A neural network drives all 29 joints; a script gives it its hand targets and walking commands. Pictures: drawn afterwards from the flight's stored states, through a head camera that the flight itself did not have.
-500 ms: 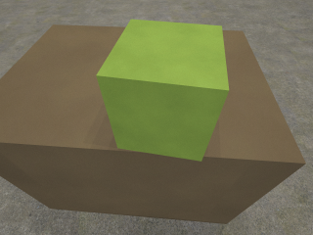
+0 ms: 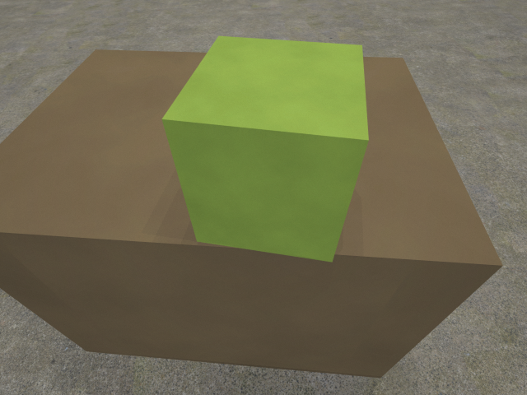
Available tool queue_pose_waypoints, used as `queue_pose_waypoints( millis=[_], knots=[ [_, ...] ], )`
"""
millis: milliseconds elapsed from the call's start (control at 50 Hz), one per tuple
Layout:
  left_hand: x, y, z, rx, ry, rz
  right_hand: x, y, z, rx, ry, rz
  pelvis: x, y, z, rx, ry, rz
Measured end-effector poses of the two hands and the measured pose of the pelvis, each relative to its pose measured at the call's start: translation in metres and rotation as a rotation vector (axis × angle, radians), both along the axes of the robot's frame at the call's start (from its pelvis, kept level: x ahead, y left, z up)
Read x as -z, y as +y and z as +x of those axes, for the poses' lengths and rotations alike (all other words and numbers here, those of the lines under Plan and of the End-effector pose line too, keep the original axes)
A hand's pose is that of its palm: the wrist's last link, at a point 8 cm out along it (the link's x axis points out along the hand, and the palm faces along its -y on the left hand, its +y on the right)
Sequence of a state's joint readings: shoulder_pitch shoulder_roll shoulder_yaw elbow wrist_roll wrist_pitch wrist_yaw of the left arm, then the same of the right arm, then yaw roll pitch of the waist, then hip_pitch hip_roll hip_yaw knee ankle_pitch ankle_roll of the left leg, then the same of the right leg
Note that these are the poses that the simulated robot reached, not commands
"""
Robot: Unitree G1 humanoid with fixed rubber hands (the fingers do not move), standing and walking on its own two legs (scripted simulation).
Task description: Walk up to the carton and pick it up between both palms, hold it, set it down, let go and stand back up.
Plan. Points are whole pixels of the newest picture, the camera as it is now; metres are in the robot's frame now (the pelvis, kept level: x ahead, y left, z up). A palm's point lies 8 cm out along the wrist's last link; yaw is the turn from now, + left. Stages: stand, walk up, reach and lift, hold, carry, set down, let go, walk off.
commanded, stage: walk up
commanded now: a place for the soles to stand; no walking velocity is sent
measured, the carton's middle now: (275, 148) +0.48 -0.01 +0.13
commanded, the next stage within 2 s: reach and lift in 0.68 s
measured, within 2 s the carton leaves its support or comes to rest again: neither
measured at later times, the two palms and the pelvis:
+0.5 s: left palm out of the picture +0.07 +0.29 -0.10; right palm out of the picture +0.08 -0.31 -0.11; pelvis +0.00 -0.01 +0.00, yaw +0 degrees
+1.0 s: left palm (100, 376) +0.19 +0.27 -0.08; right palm out of the picture +0.13 -0.31 -0.10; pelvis +0.00 -0.01 -0.01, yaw +0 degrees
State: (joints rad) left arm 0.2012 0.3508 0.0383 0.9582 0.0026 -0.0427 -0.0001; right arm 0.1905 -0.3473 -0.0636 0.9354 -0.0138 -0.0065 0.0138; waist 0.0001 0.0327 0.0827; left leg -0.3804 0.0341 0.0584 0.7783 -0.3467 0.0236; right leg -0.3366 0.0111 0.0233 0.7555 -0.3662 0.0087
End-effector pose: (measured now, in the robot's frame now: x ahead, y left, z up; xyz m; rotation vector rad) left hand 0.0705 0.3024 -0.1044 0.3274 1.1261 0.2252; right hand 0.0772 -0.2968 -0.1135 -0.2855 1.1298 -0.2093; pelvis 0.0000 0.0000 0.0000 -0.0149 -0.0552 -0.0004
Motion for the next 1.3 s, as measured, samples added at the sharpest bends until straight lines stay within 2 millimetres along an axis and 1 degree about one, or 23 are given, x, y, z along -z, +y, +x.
queue_pose_waypoints(
  millis=[100,220,300,700,720,740,780,840,940,980,1020,1080,1140,1220,1300],
  knots=[
    [0.001,0.002,-0.002,-0.001,0.001,-0.004,-0.002,0.002,-0.004,0.001,-0.006,-0.004,0.0,0.002,-0.004,0.001,-0.005,-0.003],
    [0.001,-0.004,-0.006,-0.008,0.011,-0.001,0.0,-0.005,-0.004,-0.002,-0.008,0.0,0.0,-0.005,-0.005,-0.001,-0.006,0.001],
    [0.0,-0.007,-0.006,-0.008,0.018,0.003,0.001,-0.007,-0.003,-0.002,-0.002,0.003,0.0,-0.007,-0.004,-0.001,-0.002,0.005],
    [0.0,-0.008,-0.002,-0.006,0.023,0.003,0.001,-0.008,-0.002,-0.002,0.007,0.003,-0.001,-0.009,-0.002,-0.001,0.003,0.007],
    [0.0,-0.008,-0.001,-0.014,0.042,0.002,0.001,-0.008,-0.001,-0.022,0.002,-0.005,0.0,-0.009,-0.002,-0.001,0.002,0.007],
    [0.001,-0.008,0.002,-0.026,0.068,0.002,0.002,-0.008,0.003,-0.048,-0.009,-0.013,0.001,-0.009,-0.002,-0.001,-0.001,0.007],
    [0.004,-0.01,0.015,-0.041,0.103,0.0,0.003,-0.007,0.012,-0.082,-0.05,-0.017,0.006,-0.009,-0.003,-0.001,-0.015,0.008],
    [0.004,-0.016,0.045,-0.033,0.081,-0.015,0.003,-0.006,0.024,-0.1,-0.093,-0.025,0.013,-0.008,-0.004,-0.002,-0.039,0.009],
    [-0.012,-0.028,0.097,0.014,-0.045,-0.043,-0.008,-0.007,0.036,-0.1,-0.128,-0.045,0.014,-0.008,0.0,-0.001,-0.036,0.008],
    [-0.02,-0.033,0.111,0.033,-0.093,-0.049,-0.014,-0.009,0.044,-0.1,-0.147,-0.052,0.013,-0.008,0.001,-0.001,-0.031,0.008],
    [-0.027,-0.035,0.12,0.045,-0.12,-0.051,-0.02,-0.009,0.053,-0.098,-0.174,-0.052,0.011,-0.008,0.003,-0.001,-0.023,0.009],
    [-0.035,-0.039,0.125,0.054,-0.134,-0.05,-0.031,-0.008,0.067,-0.1,-0.218,-0.045,0.006,-0.01,0.005,-0.001,-0.006,0.011],
    [-0.043,-0.042,0.122,0.059,-0.131,-0.046,-0.041,-0.009,0.078,-0.096,-0.251,-0.033,0.0,-0.012,0.007,-0.002,0.015,0.014],
    [-0.051,-0.046,0.109,0.062,-0.114,-0.041,-0.054,-0.01,0.086,-0.098,-0.288,-0.025,-0.009,-0.017,0.007,-0.002,0.033,0.018],
    [-0.058,-0.05,0.094,0.066,-0.117,-0.036,-0.067,-0.009,0.087,-0.095,-0.332,-0.018,-0.017,-0.022,0.007,-0.003,0.043,0.024]
  ],
)
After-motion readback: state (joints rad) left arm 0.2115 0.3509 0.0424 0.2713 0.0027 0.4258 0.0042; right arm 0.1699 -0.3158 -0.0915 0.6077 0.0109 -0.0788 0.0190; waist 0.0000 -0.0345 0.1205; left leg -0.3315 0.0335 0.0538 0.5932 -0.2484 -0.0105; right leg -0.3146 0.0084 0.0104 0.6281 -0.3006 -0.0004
